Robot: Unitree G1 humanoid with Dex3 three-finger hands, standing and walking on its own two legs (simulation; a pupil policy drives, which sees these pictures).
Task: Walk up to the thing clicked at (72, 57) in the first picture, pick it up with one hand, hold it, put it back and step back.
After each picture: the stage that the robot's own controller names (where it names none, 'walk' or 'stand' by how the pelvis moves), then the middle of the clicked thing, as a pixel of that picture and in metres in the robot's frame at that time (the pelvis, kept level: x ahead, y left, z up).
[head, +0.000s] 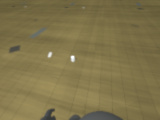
stand; (72, 58) +1.19 +0.42 -0.72
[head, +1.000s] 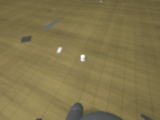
walk; (82, 58) +1.09 +0.23 -0.69
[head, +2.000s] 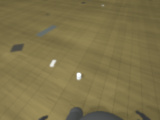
walk; (78, 76) +0.70 +0.20 -0.70
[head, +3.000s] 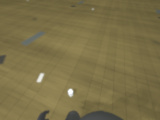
walk; (70, 92) +0.44 +0.23 -0.71
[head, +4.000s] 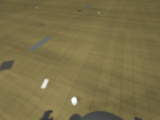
stand; (74, 101) +0.36 +0.22 -0.72
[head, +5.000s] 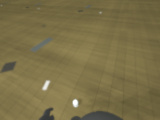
stand; (75, 103) +0.33 +0.21 -0.72
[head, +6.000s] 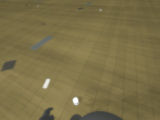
stand; (75, 101) +0.34 +0.21 -0.72
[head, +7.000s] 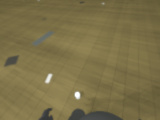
stand; (77, 95) +0.37 +0.20 -0.71
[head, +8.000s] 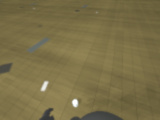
stand; (75, 103) +0.33 +0.20 -0.72
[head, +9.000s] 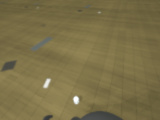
stand; (76, 100) +0.38 +0.20 -0.73
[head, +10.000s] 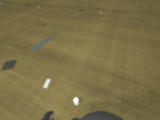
stand; (76, 101) +0.36 +0.19 -0.73
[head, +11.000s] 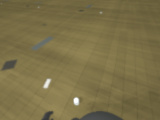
go down; (76, 101) +0.36 +0.19 -0.73
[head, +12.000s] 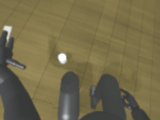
go down; (62, 58) +0.45 +0.23 -0.32
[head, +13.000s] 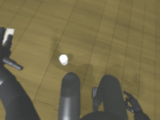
approach; (63, 60) +0.45 +0.23 -0.31
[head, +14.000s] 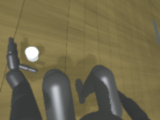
close in; (32, 54) +0.44 +0.28 -0.23
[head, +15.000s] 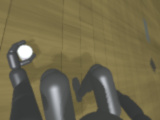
close; (25, 53) +0.43 +0.29 -0.23
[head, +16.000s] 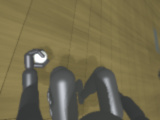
lift; (40, 58) +0.38 +0.26 -0.21
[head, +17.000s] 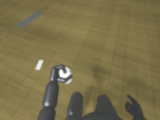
lift; (65, 75) +0.32 +0.19 -0.01
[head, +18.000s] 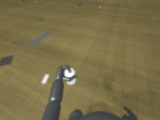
hold; (70, 76) +0.33 +0.17 +0.01
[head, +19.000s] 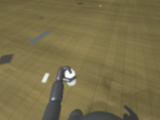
hold; (70, 77) +0.33 +0.17 -0.01
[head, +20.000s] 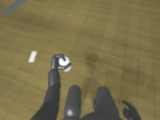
crouch; (65, 64) +0.41 +0.19 -0.08
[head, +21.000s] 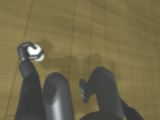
lower; (36, 53) +0.45 +0.27 -0.21
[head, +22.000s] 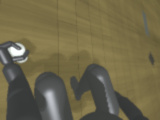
lower; (19, 53) +0.44 +0.29 -0.23
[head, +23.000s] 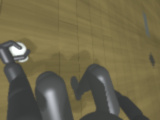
lower; (20, 53) +0.44 +0.29 -0.23
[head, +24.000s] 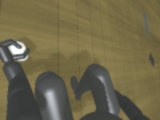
lower; (19, 52) +0.44 +0.29 -0.23
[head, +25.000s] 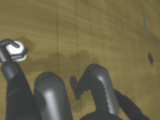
lower; (17, 51) +0.45 +0.30 -0.23
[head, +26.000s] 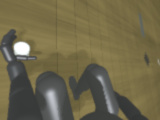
withdraw; (22, 52) +0.44 +0.28 -0.24
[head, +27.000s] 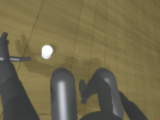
stand; (46, 52) +0.45 +0.25 -0.26
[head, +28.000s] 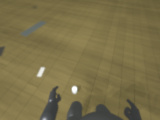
stand; (74, 90) +0.40 +0.16 -0.61
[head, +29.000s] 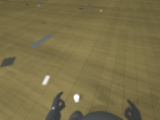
stand; (76, 98) +0.39 +0.17 -0.67
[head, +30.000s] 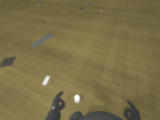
stand; (77, 98) +0.39 +0.16 -0.67
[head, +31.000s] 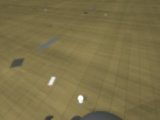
stand; (80, 99) +0.42 +0.15 -0.72
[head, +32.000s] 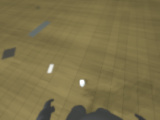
walk; (82, 83) +0.47 +0.12 -0.70
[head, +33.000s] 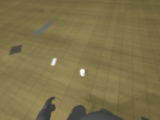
walk; (82, 72) +0.69 +0.16 -0.70
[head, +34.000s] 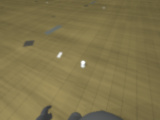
stand; (83, 64) +1.03 +0.16 -0.70
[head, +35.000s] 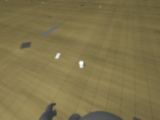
stand; (81, 64) +1.02 +0.20 -0.72
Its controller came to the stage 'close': yes
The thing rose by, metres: 0.70
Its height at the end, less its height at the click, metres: +0.00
